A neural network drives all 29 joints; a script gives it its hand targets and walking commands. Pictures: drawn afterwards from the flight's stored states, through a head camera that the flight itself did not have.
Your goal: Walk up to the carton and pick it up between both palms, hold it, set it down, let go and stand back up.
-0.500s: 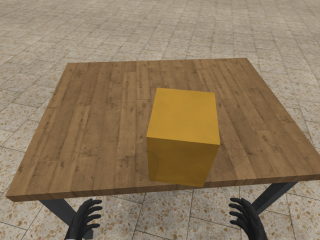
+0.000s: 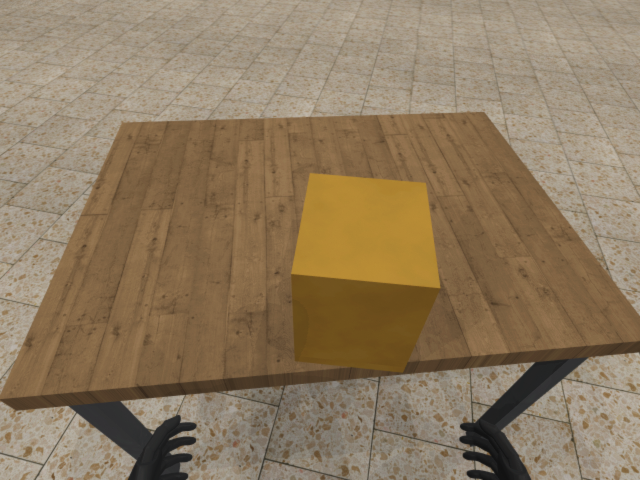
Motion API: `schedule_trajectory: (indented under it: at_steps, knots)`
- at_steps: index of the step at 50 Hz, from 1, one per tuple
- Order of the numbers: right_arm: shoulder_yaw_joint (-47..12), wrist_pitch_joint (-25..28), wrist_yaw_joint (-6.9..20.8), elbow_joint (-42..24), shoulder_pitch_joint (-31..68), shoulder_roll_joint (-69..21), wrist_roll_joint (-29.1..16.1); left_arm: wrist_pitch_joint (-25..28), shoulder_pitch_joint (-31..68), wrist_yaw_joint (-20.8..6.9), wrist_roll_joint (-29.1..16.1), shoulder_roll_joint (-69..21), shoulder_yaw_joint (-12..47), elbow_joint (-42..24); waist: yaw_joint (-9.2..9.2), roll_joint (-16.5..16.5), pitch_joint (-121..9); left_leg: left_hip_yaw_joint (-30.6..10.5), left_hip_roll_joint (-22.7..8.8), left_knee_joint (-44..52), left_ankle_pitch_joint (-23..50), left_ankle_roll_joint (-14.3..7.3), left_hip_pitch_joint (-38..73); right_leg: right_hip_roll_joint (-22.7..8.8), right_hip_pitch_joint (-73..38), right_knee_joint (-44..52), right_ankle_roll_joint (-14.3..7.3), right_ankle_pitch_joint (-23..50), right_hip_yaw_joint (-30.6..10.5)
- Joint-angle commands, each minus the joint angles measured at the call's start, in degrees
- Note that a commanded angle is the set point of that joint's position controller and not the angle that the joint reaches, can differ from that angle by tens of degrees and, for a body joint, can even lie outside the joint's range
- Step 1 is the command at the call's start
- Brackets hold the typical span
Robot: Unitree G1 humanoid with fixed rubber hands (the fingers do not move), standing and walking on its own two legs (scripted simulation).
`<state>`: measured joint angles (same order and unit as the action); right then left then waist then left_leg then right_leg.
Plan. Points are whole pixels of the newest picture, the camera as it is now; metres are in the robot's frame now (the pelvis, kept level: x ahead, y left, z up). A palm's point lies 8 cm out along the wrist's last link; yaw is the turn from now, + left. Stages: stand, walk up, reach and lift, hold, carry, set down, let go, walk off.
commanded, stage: let go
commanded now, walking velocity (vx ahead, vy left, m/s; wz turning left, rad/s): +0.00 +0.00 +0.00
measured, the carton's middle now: (357, 275) +0.39 -0.04 +0.03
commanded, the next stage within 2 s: stand in 0.48 s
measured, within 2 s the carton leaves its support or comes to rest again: neither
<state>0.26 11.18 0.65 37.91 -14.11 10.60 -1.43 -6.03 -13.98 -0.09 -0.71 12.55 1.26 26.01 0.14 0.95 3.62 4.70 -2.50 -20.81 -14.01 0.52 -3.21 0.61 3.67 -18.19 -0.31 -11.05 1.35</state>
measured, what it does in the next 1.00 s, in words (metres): stands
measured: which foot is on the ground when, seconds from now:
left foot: down 0.00-1.00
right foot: down 0.00-1.00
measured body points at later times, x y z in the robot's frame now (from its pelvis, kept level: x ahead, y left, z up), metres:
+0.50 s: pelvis -0.02 +0.00 +0.00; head -0.03 +0.01 +0.45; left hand +0.14 +0.22 -0.09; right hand +0.14 -0.23 -0.09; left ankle -0.03 +0.11 -0.75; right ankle -0.01 -0.12 -0.75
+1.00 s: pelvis -0.04 +0.01 -0.01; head -0.04 +0.01 +0.44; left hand +0.04 +0.24 -0.14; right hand +0.02 -0.24 -0.15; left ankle -0.03 +0.11 -0.75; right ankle -0.01 -0.12 -0.75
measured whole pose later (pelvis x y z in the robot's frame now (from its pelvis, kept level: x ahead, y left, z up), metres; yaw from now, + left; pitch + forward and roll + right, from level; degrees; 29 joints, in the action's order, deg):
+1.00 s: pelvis -0.04 +0.01 -0.01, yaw +0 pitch -1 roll -1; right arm 2.6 -0.7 -0.2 48.8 -18.9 11.0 1.7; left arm 0.6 -18.2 0.4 1.7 10.2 -0.7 44.8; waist 0.1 -0.3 -0.5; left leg 4.4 -1.8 -31.9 -16.2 -1.2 -15.1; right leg -0.7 15.8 -30.2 0.3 -13.7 1.4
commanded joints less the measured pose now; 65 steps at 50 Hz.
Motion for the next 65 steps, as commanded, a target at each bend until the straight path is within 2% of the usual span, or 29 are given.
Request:
schedule_trajectory:
  at_steps: [1,5,11,15,22,24,25,26,27,28,29,30,32,33,35,36,37,38,40,42,43,44,47,50,58,65]
  knots:
    - [3.00,2.69,0.55,-3.06,3.84,6.90,1.47,0.92,3.91,0.59,0.67,4.57,-1.71,-5.19,0.03,-2.49,-3.67,-0.35,1.64,0.99,20.43,2.06,4.05,1.16,3.74,2.35,-0.89,12.00,0.48]
    - [3.43,2.53,1.09,-2.65,5.93,6.65,2.14,0.66,6.24,1.19,0.52,4.12,-1.09,-4.02,0.44,-2.36,-3.01,0.29,1.45,1.80,15.54,1.39,1.72,1.13,2.67,2.01,-1.41,7.24,0.46]
    - [3.90,1.77,1.12,-2.21,5.79,6.39,2.93,0.36,6.46,1.62,0.23,4.66,-1.48,-3.68,0.39,-1.79,-3.70,0.56,1.41,1.77,14.23,0.77,-0.37,1.09,0.67,0.72,-1.27,7.83,0.19]
    - [4.39,1.40,1.08,-1.26,6.97,6.82,3.28,-0.10,7.47,1.56,0.34,4.16,-1.10,-3.35,0.18,-2.61,-2.29,0.22,1.08,1.94,13.39,1.00,-1.18,1.26,0.89,0.68,-1.75,5.56,0.36]
    - [4.38,0.02,0.89,-3.05,6.94,6.29,3.78,-0.63,7.36,1.56,-0.57,4.43,-1.04,-2.24,0.20,-0.84,-0.96,0.51,1.31,2.91,8.79,0.07,-4.22,0.82,-0.99,0.38,-1.34,3.13,-0.34]
    - [4.97,-0.17,0.83,-3.30,7.02,6.00,3.81,-0.37,8.27,1.76,-0.12,4.22,-0.77,-3.20,-0.06,-1.40,-1.36,0.69,1.23,3.12,7.39,0.09,-4.41,0.81,-1.03,0.51,-1.44,1.68,-0.25]
    - [4.50,-6.49,0.00,0.29,1.35,6.39,2.58,4.36,0.34,0.80,4.55,8.03,-4.04,3.10,1.55,-7.41,3.49,-3.79,-3.19,0.24,10.18,-2.17,-8.48,-4.78,6.95,-2.31,-0.36,5.83,-3.47]
    - [4.64,-9.32,-0.15,-0.06,-0.53,6.88,2.64,5.80,-1.55,0.16,3.83,8.55,-4.07,5.10,0.06,-5.01,4.38,-5.12,-3.37,0.13,0.97,-3.17,-11.52,-4.55,7.88,-2.18,-0.49,2.93,-3.91]
    - [4.77,-10.46,-0.17,-0.52,-0.46,7.40,2.71,6.68,-0.97,-0.30,2.91,7.80,-3.97,5.57,0.08,-2.19,4.81,-5.06,-2.81,-0.64,-2.08,-3.24,-13.61,-4.90,8.19,-2.05,-1.11,2.45,-4.67]
    - [4.72,-10.93,-0.22,-0.11,-1.39,7.86,2.70,7.32,-0.93,-0.62,3.13,6.69,-3.81,5.35,0.27,-2.26,1.64,-4.37,-2.53,-2.04,-0.21,-3.48,-11.66,-5.17,7.65,-2.76,-1.54,5.12,-4.95]
    - [4.65,-11.01,-0.18,0.00,-1.36,7.56,2.70,7.72,-0.03,-0.64,2.87,5.25,-3.49,5.62,0.15,-0.90,-0.62,-4.27,-2.55,-3.41,1.75,-3.81,-9.59,-5.28,8.77,-3.63,-2.08,8.24,-5.74]
    - [4.64,-10.92,-0.13,-0.17,-0.85,7.33,2.59,8.01,-1.11,-0.71,2.75,4.19,-3.11,6.25,0.41,0.00,-3.65,-4.45,-2.62,-4.46,2.46,-3.74,-7.43,-5.07,9.79,-4.01,-2.16,7.80,-6.13]
    - [4.24,-10.79,0.19,0.12,-2.02,7.06,2.58,8.36,0.47,-0.63,2.91,4.55,-3.19,7.13,-0.33,2.10,-7.61,-4.61,-2.40,-6.06,1.61,-3.77,-7.37,-4.94,9.60,-3.73,-2.97,5.81,-5.89]
    - [4.50,-10.72,0.29,0.46,-2.56,7.32,2.56,8.39,2.26,-0.60,2.95,4.46,-3.28,6.86,-0.97,1.18,-7.24,-4.78,-2.48,-5.52,1.40,-4.12,-8.29,-4.90,9.94,-4.62,-3.03,6.27,-5.45]
    - [4.44,-10.45,0.21,1.61,-2.49,7.81,2.94,8.52,0.72,-0.43,2.57,3.93,-3.41,7.99,0.01,1.11,-8.12,-5.48,-3.55,-4.36,3.17,-4.82,-9.22,-4.16,9.11,-6.21,-2.55,6.52,-4.24]
    - [4.30,-10.38,0.16,1.71,-2.23,7.64,3.00,8.38,-0.42,-0.34,2.57,4.60,-3.50,8.30,0.13,-0.14,-8.50,-5.65,-3.76,-4.76,4.23,-5.11,-8.78,-4.16,9.51,-6.92,-2.58,7.57,-4.16]
    - [4.30,-10.24,0.07,2.09,-2.12,8.02,3.06,8.52,-1.44,-0.17,2.48,4.71,-3.78,9.23,0.51,1.04,-7.88,-5.91,-3.88,-4.80,5.52,-5.18,-8.55,-3.87,10.34,-7.23,-2.20,7.85,-3.80]
    - [4.37,-10.17,0.08,2.61,-3.09,7.85,3.17,8.46,-2.56,-0.04,2.46,4.69,-3.63,10.16,0.26,-0.90,-7.44,-5.87,-3.88,-4.65,5.08,-5.53,-10.02,-3.76,10.02,-7.97,-1.85,8.29,-3.38]
    - [4.26,-10.44,-0.33,4.00,-4.72,7.94,3.09,8.14,-3.60,0.33,2.18,4.56,-3.57,10.80,0.24,-2.16,-7.12,-6.39,-4.01,-4.10,4.12,-5.71,-11.44,-4.00,9.63,-8.45,-2.35,7.28,-3.48]
    - [4.42,-10.66,-0.69,5.30,-4.98,8.18,3.29,7.97,-3.81,0.56,2.17,3.67,-3.63,11.80,0.17,-2.45,-4.65,-7.10,-4.23,-2.32,1.83,-5.92,-14.05,-3.63,9.95,-8.60,-2.23,5.20,-3.04]
    - [4.19,-10.80,-0.83,5.41,-4.57,7.61,3.23,7.88,-4.97,0.59,2.23,3.61,-3.49,12.78,0.78,-2.98,-4.50,-6.50,-4.05,-2.41,0.12,-5.88,-13.04,-3.57,11.45,-8.00,-2.10,4.27,-3.39]
    - [4.09,-10.80,-0.97,6.04,-5.00,7.80,3.37,7.90,-5.29,0.74,2.25,3.03,-3.40,13.27,0.82,-2.61,-3.72,-6.68,-4.10,-2.07,0.80,-5.89,-13.46,-3.76,11.67,-7.90,-2.24,4.57,-3.62]
    - [4.07,-10.94,-1.21,7.51,-6.12,7.68,3.22,7.70,-6.00,0.93,2.34,3.47,-3.75,14.88,0.34,-4.27,-1.24,-7.93,-4.45,1.07,-4.81,-6.20,-16.58,-3.07,11.40,-8.09,-1.92,1.49,-2.83]
    - [3.55,-11.55,-1.42,9.28,-6.62,6.16,3.00,7.17,-7.80,0.98,2.74,3.04,-3.53,17.13,0.60,-3.15,1.93,-8.42,-4.23,2.26,-12.29,-5.06,-18.71,-3.81,14.63,-6.01,-1.97,-2.81,-4.30]
    - [3.62,-10.47,-1.39,13.03,-8.00,5.81,2.71,8.15,-7.49,1.15,2.24,2.43,-3.53,20.88,-0.46,0.18,-2.65,-7.53,-3.42,0.04,-6.06,-4.61,-13.26,-4.58,15.27,-3.57,-1.85,-2.76,-5.48]
    - [3.11,-10.09,-1.56,16.52,-8.50,4.11,2.69,8.08,-8.59,1.33,2.07,1.44,-3.47,24.65,-0.35,-0.59,-2.46,-7.17,-3.45,0.50,-3.96,-4.13,-13.25,-4.89,14.54,-2.94,-1.88,-1.86,-5.53]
